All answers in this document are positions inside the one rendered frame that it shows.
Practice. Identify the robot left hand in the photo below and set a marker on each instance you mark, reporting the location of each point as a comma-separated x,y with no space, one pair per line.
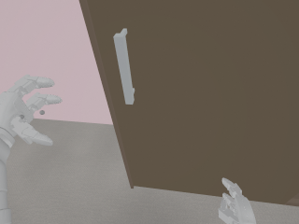
12,106

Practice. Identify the handle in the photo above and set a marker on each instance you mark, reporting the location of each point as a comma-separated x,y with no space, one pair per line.
124,66

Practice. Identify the robot left forearm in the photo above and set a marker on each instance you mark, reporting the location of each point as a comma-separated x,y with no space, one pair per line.
6,142

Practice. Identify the robot right hand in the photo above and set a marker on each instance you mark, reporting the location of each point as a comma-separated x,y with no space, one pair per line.
240,211

